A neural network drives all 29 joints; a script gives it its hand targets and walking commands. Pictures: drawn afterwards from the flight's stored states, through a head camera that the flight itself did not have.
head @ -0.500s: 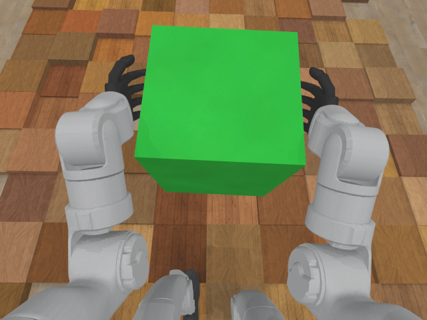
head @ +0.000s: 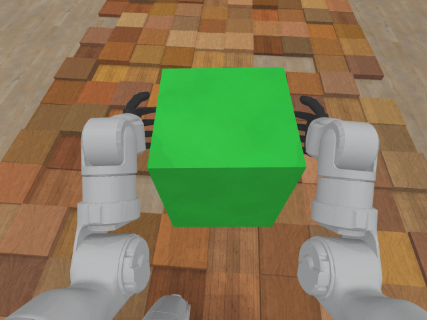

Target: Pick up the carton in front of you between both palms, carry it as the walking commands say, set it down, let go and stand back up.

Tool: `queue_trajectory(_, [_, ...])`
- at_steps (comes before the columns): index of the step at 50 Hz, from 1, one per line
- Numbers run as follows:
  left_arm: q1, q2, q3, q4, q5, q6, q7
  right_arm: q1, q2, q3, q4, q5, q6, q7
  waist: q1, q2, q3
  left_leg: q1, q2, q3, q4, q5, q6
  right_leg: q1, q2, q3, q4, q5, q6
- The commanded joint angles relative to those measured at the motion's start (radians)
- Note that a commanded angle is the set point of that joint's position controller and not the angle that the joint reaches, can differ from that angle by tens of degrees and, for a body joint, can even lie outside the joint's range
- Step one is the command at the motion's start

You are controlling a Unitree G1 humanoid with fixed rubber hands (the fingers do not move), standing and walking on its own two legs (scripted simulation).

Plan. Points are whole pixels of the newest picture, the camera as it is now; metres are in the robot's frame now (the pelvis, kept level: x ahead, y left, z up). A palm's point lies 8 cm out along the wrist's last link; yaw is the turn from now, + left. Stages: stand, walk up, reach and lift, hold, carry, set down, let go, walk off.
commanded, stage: carry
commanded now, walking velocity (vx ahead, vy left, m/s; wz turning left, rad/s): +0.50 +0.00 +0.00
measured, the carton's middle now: (222, 155) +0.39 +0.02 +0.06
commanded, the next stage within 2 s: none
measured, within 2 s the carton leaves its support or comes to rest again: neither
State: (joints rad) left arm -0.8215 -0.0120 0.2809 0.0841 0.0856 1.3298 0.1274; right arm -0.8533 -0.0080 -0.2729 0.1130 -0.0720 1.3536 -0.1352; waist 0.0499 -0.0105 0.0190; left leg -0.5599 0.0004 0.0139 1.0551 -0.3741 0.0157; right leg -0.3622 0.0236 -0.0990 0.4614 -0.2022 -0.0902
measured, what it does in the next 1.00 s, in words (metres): walks ahead: left foot, then right foot 0.04 m lower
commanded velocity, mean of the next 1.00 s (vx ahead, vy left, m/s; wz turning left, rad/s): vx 0.50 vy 0.00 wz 0.00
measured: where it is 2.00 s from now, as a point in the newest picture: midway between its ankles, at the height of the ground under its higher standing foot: (213, 124)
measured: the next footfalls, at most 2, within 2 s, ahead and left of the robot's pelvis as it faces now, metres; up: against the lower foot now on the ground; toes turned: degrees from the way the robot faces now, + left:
left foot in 0.24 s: +0.32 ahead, +0.14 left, +0.01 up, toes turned +4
right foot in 0.64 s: +0.48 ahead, -0.02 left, -0.03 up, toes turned -5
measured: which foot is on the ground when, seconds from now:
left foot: up 0.00-0.22, down 0.24-0.64, up 0.66-0.98, down 1.00-1.00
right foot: down 0.00-0.30, up 0.32-0.62, down 0.64-1.00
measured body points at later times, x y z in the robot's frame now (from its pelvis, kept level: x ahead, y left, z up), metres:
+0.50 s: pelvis +0.29 +0.06 +0.00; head +0.38 +0.06 +0.44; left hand +0.69 +0.18 +0.09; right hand +0.65 -0.12 +0.09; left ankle +0.27 +0.13 -0.74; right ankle +0.34 -0.06 -0.71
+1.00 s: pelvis +0.64 +0.05 -0.04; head +0.66 +0.04 +0.41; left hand +1.02 +0.21 +0.10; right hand +1.03 -0.09 +0.10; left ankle +0.81 +0.11 -0.74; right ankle +0.45 -0.01 -0.74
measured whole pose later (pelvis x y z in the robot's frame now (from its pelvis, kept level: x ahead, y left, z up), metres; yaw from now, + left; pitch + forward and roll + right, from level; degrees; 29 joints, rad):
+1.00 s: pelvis +0.64 +0.05 -0.04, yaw -1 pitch +3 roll +1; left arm -0.81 0.02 0.28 0.17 0.06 1.33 0.13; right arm -0.84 0.02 -0.27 0.18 -0.12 1.35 -0.14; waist 0.03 -0.01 -0.03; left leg -0.62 -0.04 0.18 0.62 -0.03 0.11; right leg -0.05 0.00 -0.10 0.65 -0.45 -0.06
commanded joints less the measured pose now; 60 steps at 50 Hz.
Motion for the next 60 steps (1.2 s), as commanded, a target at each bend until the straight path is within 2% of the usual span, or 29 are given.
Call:
queue_trajectory(1, [-0.797, -1.159, -0.642, -0.091, -0.518, -0.024, -0.253, -0.668, 1.102, 0.570, -0.065, 0.366, -0.058, 0.197, 0.014, -0.095, -0.558, -0.180, 0.031, 0.001, -0.112, 0.043, -0.017, 0.596, -0.273, 0.311, -0.077, 0.478, -0.122])
queue_trajectory(10, [-0.719, -1.185, -0.727, -0.114, -0.536, -0.119, -0.270, -0.604, 1.112, 0.657, -0.113, 0.356, -0.142, 0.194, 0.039, -0.137, -0.472, -0.093, -0.007, 0.080, -0.491, 0.309, 0.030, 0.605, -0.221, 0.161, 0.002, 0.613, -0.059])
queue_trajectory(12, [-0.676, -1.167, -0.741, -0.110, -0.528, -0.127, -0.262, -0.580, 1.101, 0.669, -0.122, 0.366, -0.147, 0.200, 0.000, -0.136, -0.496, 0.128, -0.025, 0.110, -0.623, 0.375, 0.062, 0.524, -0.199, 0.094, 0.091, 0.650, -0.016])
queue_trajectory(13, [-0.689, -1.169, -0.748, -0.125, -0.527, -0.129, -0.259, -0.574, 1.088, 0.668, -0.125, 0.363, -0.155, 0.201, -0.035, -0.051, -0.561, 0.408, -0.041, 0.155, -0.630, 0.450, 0.086, 0.397, -0.143, 0.033, 0.244, 0.663, 0.021])
queue_trajectory(14, [-0.684, -1.165, -0.757, -0.127, -0.525, -0.129, -0.255, -0.525, 1.079, 0.666, -0.116, 0.357, -0.168, 0.202, -0.108, 0.066, -0.684, 0.809, 0.039, 0.034, -0.601, 0.520, 0.145, 0.105, -0.125, 0.038, 0.459, 0.532, 0.061])
queue_trajectory(15, [-0.677, -1.187, -0.775, -0.145, -0.529, -0.130, -0.255, -0.497, 1.076, 0.669, -0.129, 0.365, -0.178, 0.202, -0.143, 0.174, -0.686, 1.022, 0.185, -0.151, -0.617, 0.651, 0.187, -0.195, -0.070, 0.043, 0.595, 0.006, 0.094])
queue_trajectory(16, [-0.670, -1.192, -0.772, -0.156, -0.533, -0.129, -0.254, -0.493, 1.079, 0.679, -0.147, 0.378, -0.180, 0.202, -0.138, 0.261, -0.681, 1.151, 0.288, -0.315, -0.571, 0.793, 0.234, -0.409, 0.006, 0.080, 0.746, -0.340, 0.105])
queue_trajectory(18, [-0.602, -1.133, -0.734, -0.172, -0.499, -0.134, -0.234, -0.547, 1.094, 0.723, -0.254, 0.434, -0.175, 0.207, -0.132, 0.097, -0.661, 1.045, 0.284, -0.328, -0.609, 0.521, 0.216, -0.430, -0.034, 0.136, 0.646, -0.315, 0.094])
queue_trajectory(19, [-0.616, -1.117, -0.734, -0.210, -0.481, -0.133, -0.222, -0.598, 1.098, 0.733, -0.316, 0.457, -0.179, 0.207, -0.126, 0.114, -0.657, 1.000, 0.310, -0.336, -0.606, 0.425, 0.218, -0.410, -0.062, 0.143, 0.596, -0.322, 0.094])
queue_trajectory(22, [-0.554, -1.064, -0.729, -0.247, -0.428, -0.134, -0.192, -0.642, 1.094, 0.785, -0.416, 0.515, -0.168, 0.218, -0.140, 0.126, -0.606, 0.844, 0.242, -0.227, -0.665, 0.233, 0.189, -0.303, -0.025, 0.072, 0.370, -0.313, 0.113])
queue_trajectory(27, [-0.580, -0.941, -0.720, -0.315, -0.357, -0.126, -0.166, -0.712, 1.049, 0.830, -0.460, 0.569, -0.151, 0.251, -0.090, 0.168, -0.588, 0.619, 0.185, -0.064, -0.623, 0.355, 0.126, 0.093, 0.008, -0.039, 0.075, 0.016, 0.099])
queue_trajectory(29, [-0.600, -0.891, -0.703, -0.303, -0.356, -0.105, -0.171, -0.710, 1.015, 0.821, -0.424, 0.570, -0.131, 0.254, -0.017, 0.086, -0.641, 0.498, 0.150, 0.041, -0.376, 0.500, 0.102, 0.389, 0.031, -0.114, -0.021, 0.061, 0.063])
queue_trajectory(30, [-0.581, -0.872, -0.693, -0.287, -0.364, -0.089, -0.178, -0.712, 0.992, 0.811, -0.402, 0.567, -0.118, 0.253, 0.024, 0.034, -0.640, 0.386, 0.119, 0.062, -0.204, 0.442, 0.089, 0.514, -0.005, -0.099, -0.023, 0.011, 0.058])
queue_trajectory(31, [-0.570, -0.864, -0.688, -0.266, -0.371, -0.070, -0.189, -0.723, 0.968, 0.795, -0.364, 0.552, -0.103, 0.251, 0.058, -0.043, -0.635, 0.188, 0.089, 0.052, -0.015, 0.128, 0.070, 0.660, -0.136, 0.054, 0.001, -0.020, 0.042])
queue_trajectory(32, [-0.571, -0.843, -0.671, -0.204, -0.381, -0.046, -0.199, -0.715, 0.949, 0.770, -0.290, 0.530, -0.081, 0.247, 0.040, -0.159, -0.566, -0.058, 0.017, 0.057, 0.193, -0.189, 0.050, 0.718, -0.258, 0.278, 0.057, 0.290, 0.023])
queue_trajectory(33, [-0.569, -0.787, -0.642, -0.126, -0.376, -0.024, -0.205, -0.680, 0.906, 0.720, -0.200, 0.493, -0.056, 0.237, 0.023, -0.197, -0.528, -0.260, -0.042, 0.032, 0.292, -0.183, 0.038, 0.738, -0.361, 0.532, -0.017, 0.439, -0.097])
queue_trajectory(35, [-0.684, -0.814, -0.620, -0.081, -0.435, 0.004, -0.222, -0.723, 0.881, 0.654, -0.134, 0.456, -0.020, 0.211, 0.028, -0.175, -0.485, -0.402, -0.011, 0.014, 0.462, -0.149, 0.045, 0.732, -0.373, 0.519, 0.005, 0.553, -0.206])
queue_trajectory(36, [-0.713, -0.851, -0.615, -0.079, -0.464, 0.010, -0.231, -0.724, 0.891, 0.623, -0.120, 0.445, -0.011, 0.203, 0.029, -0.143, -0.494, -0.421, 0.011, 0.010, 0.490, -0.176, 0.032, 0.665, -0.384, 0.542, -0.026, 0.407, -0.240])
queue_trajectory(37, [-0.778, -0.905, -0.615, -0.074, -0.490, 0.016, -0.240, -0.747, 0.911, 0.597, -0.100, 0.430, -0.008, 0.196, 0.023, -0.056, -0.471, -0.435, 0.030, 0.005, 0.460, -0.169, 0.025, 0.637, -0.347, 0.492, -0.027, 0.384, -0.202])
queue_trajectory(39, [-0.860, -1.002, -0.613, -0.050, -0.538, 0.021, -0.256, -0.754, 0.951, 0.545, -0.045, 0.398, -0.007, 0.186, 0.022, -0.030, -0.448, -0.447, 0.030, 0.033, 0.404, -0.124, 0.024, 0.606, -0.300, 0.406, -0.008, 0.482, -0.136])
queue_trajectory(45, [-0.862, -1.139, -0.545, 0.028, -0.545, -0.005, -0.284, -0.695, 1.040, 0.470, 0.064, 0.326, -0.029, 0.176, 0.019, -0.111, -0.387, -0.177, -0.034, 0.168, -0.216, 0.181, 0.057, 0.453, -0.151, 0.126, -0.056, 0.834, -0.064])
queue_trajectory(47, [-0.814, -1.153, -0.538, 0.012, -0.531, -0.012, -0.282, -0.676, 1.069, 0.480, 0.040, 0.324, -0.036, 0.176, -0.030, -0.166, -0.458, 0.111, -0.107, 0.228, -0.372, 0.306, 0.076, 0.407, -0.164, 0.066, 0.040, 1.068, -0.034])
queue_trajectory(48, [-0.794, -1.156, -0.542, -0.019, -0.522, -0.016, -0.279, -0.657, 1.079, 0.487, 0.017, 0.329, -0.040, 0.179, -0.090, -0.168, -0.527, 0.304, -0.116, 0.229, -0.454, 0.385, 0.073, 0.380, -0.164, 0.030, 0.175, 1.081, -0.009])
queue_trajectory(49, [-0.785, -1.157, -0.556, -0.066, -0.515, -0.021, -0.275, -0.648, 1.095, 0.505, -0.029, 0.340, -0.048, 0.184, -0.163, -0.129, -0.593, 0.532, -0.096, 0.237, -0.586, 0.543, 0.068, 0.319, -0.144, -0.029, 0.380, 1.004, 0.026])
queue_trajectory(50, [-0.781, -1.155, -0.572, -0.114, -0.503, -0.025, -0.270, -0.657, 1.118, 0.536, -0.085, 0.357, -0.056, 0.191, -0.178, -0.012, -0.591, 0.733, -0.008, 0.093, -0.617, 0.587, 0.076, 0.111, -0.065, 0.016, 0.584, 0.465, 0.039])
queue_trajectory(51, [-0.765, -1.162, -0.582, -0.153, -0.493, -0.019, -0.261, -0.649, 1.109, 0.559, -0.112, 0.373, -0.066, 0.194, -0.124, 0.282, -0.768, 1.057, 0.377, -0.497, -0.533, 0.785, 0.311, -0.250, 0.101, 0.074, 0.976, -0.308, 0.084])
queue_trajectory(52, [-0.704, -1.103, -0.568, -0.174, -0.452, -0.018, -0.248, -0.609, 1.137, 0.590, -0.156, 0.394, -0.064, 0.198, -0.138, 0.219, -0.837, 0.994, 0.350, -0.611, -0.628, 0.466, 0.336, -0.253, 0.065, 0.192, 1.110, -0.246, 0.036])
queue_trajectory(56, [-0.589, -1.083, -0.633, -0.250, -0.387, -0.040, -0.218, -0.655, 1.212, 0.729, -0.331, 0.496, -0.077, 0.232, -0.129, 0.037, -0.616, 0.748, 0.251, -0.387, -0.645, 0.457, 0.236, -0.359, -0.024, 0.143, 0.924, -0.204, 0.040])
queue_trajectory(60, [-0.423, -1.072, -0.682, -0.258, -0.328, -0.082, -0.202, -0.558, 1.225, 0.797, -0.352, 0.541, -0.100, 0.270, -0.137, 0.090, -0.607, 0.747, 0.251, -0.300, -0.657, 0.643, 0.223, -0.326, -0.034, 0.096, 0.578, -0.238, 0.077])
